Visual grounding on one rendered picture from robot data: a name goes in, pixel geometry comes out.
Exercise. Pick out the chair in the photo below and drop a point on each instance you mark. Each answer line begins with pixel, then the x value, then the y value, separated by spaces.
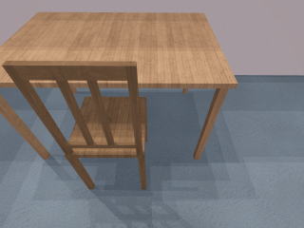
pixel 106 126

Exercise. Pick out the table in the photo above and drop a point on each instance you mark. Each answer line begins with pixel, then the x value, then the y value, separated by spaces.
pixel 171 50

